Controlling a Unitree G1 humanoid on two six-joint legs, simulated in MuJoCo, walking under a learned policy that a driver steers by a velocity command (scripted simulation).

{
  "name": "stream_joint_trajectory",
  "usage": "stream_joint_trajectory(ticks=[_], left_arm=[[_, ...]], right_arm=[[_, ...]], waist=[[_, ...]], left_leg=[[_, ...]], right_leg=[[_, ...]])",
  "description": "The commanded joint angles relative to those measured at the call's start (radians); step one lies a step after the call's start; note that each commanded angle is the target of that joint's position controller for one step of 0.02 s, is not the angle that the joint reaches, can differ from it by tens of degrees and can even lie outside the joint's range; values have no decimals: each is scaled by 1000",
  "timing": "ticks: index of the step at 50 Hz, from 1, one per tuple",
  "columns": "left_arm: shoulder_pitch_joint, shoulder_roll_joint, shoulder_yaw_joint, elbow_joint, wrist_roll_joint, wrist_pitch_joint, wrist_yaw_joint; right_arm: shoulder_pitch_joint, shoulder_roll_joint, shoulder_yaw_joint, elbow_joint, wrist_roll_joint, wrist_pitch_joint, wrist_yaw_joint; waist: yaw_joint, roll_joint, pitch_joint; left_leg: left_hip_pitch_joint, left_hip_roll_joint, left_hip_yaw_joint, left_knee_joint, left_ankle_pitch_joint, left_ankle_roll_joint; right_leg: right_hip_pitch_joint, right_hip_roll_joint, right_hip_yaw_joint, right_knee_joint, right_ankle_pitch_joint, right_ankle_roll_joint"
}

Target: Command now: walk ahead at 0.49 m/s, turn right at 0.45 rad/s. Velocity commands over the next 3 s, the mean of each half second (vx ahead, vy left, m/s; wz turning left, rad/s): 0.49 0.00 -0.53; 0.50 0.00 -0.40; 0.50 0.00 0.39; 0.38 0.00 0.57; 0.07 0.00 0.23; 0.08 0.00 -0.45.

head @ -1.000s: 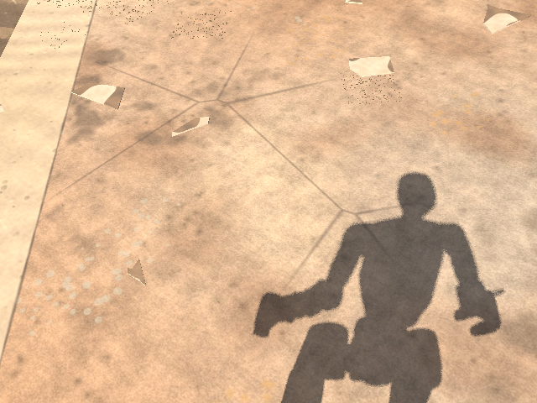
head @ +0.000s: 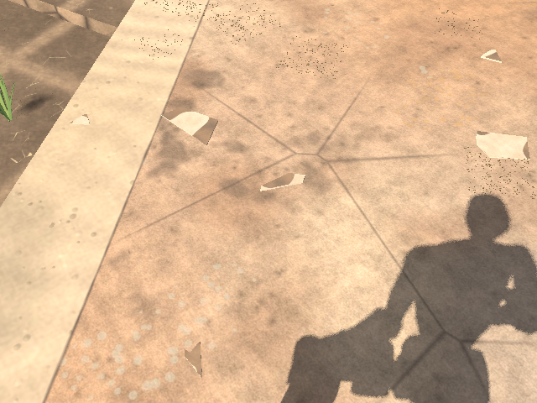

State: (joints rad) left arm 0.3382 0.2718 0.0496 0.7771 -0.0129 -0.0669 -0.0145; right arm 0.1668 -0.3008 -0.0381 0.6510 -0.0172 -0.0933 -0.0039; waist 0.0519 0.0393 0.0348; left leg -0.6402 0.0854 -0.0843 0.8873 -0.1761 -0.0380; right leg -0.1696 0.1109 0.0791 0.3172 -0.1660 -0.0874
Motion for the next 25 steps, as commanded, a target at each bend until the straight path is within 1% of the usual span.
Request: stream_joint_trajectory(ticks=[1,3,5,6,8,9,10,11,12,13,14,15,16,17,18,19,20,22,25], left_arm=[[-50,187,50,-74,-12,-12,19],[1,194,53,-58,-18,-3,24],[32,189,53,-48,-25,7,28],[38,186,53,-47,-24,11,30],[30,189,57,-51,-19,20,32],[19,177,54,-56,-16,24,31],[17,141,41,-64,-9,23,27],[30,71,16,-89,15,20,23],[175,21,-2,-117,-21,9,20],[141,132,19,-92,-38,12,27],[24,184,35,-108,-30,17,27],[-27,172,36,-120,-18,22,29],[-54,160,38,-133,-8,23,25],[-51,141,39,-138,-14,27,17],[-46,121,36,-139,-19,33,13],[-52,101,32,-143,-20,39,11],[-71,90,29,-154,-17,43,9],[-114,76,23,-175,-8,45,5],[-173,68,16,-187,-10,36,-12]], right_arm=[[-74,-43,-8,-77,-1,-15,0],[-140,-43,-8,-89,13,-23,8],[-169,-64,-16,-99,23,-27,15],[-171,-78,-22,-101,26,-30,17],[-140,-104,-36,-97,30,-37,19],[-76,-117,-46,-81,30,-40,16],[27,-150,-62,-65,20,-44,9],[186,-210,-78,-54,8,-41,-1],[239,-275,-94,-12,4,-23,8],[214,-172,-75,-28,15,-18,13],[171,-119,-59,-32,17,-15,9],[120,-102,-50,-32,8,-12,9],[91,-81,-44,-22,5,-10,10],[77,-72,-41,-14,-1,-13,7],[70,-66,-41,-6,2,-17,7],[71,-67,-43,4,8,-21,7],[73,-79,-48,14,12,-24,7],[82,-106,-58,35,13,-26,6],[75,-132,-64,55,13,-18,2]], waist=[[-9,-102,3],[19,-105,-7],[23,-112,-13],[16,-119,-19],[-13,-145,-29],[-52,-150,-51],[-105,-134,-129],[-162,-6,-291],[-89,333,-391],[-117,193,-305],[-142,94,-176],[-123,26,-106],[-104,35,-55],[-83,69,-37],[-75,85,-29],[-71,81,-22],[-69,69,-11],[-72,42,1],[-87,25,7]], left_leg=[[113,-43,31,-212,202,-30],[171,-76,32,-295,278,-38],[185,-84,5,-357,264,-31],[194,-84,-8,-383,236,-22],[243,-83,-10,-410,145,7],[336,-84,6,-445,126,33],[511,-39,-16,-456,108,74],[774,148,-195,-432,36,138],[1034,352,-660,-526,-183,299],[966,336,-699,-582,-391,273],[845,286,-524,-594,-334,229],[727,241,-393,-609,-176,211],[648,205,-306,-631,-68,211],[590,177,-229,-656,-6,200],[563,160,-174,-679,29,201],[548,158,-131,-696,70,209],[540,164,-99,-712,109,219],[551,180,-43,-731,185,236],[570,159,71,-737,249,218]], right_leg=[[-139,-194,166,-132,116,-144],[-133,-200,188,-110,83,-131],[-70,-222,241,-61,50,-117],[-31,-235,274,-30,41,-106],[19,-256,325,39,66,-85],[11,-238,323,95,101,-67],[-26,-184,285,239,130,-35],[-153,-114,192,533,-53,2],[-500,-5,80,840,-447,56],[-609,-92,107,958,-389,67],[-627,-123,84,976,-292,71],[-593,-156,59,955,-220,80],[-576,-180,60,911,-176,85],[-532,-203,55,884,-150,87],[-514,-210,40,866,-137,90],[-516,-214,27,849,-129,93],[-532,-219,24,820,-111,98],[-565,-227,22,739,-55,110],[-542,-224,-5,571,103,106]])
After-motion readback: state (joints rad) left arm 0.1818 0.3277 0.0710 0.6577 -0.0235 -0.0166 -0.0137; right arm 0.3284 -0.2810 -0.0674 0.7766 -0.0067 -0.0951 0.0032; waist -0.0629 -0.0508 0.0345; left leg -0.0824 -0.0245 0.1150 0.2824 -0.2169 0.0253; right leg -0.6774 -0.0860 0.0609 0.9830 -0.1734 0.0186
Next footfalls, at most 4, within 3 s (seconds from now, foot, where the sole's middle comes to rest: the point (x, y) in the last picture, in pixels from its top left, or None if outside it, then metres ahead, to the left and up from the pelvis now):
0.20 left None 0.31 0.14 -0.78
0.72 right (383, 391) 0.51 -0.20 -0.78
1.28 left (354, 258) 0.89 -0.15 -0.78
1.74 right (437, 203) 1.10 -0.41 -0.78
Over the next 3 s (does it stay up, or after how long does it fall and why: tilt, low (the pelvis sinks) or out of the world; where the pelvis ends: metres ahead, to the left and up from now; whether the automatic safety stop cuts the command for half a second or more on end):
stays up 1.13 -0.26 -0.01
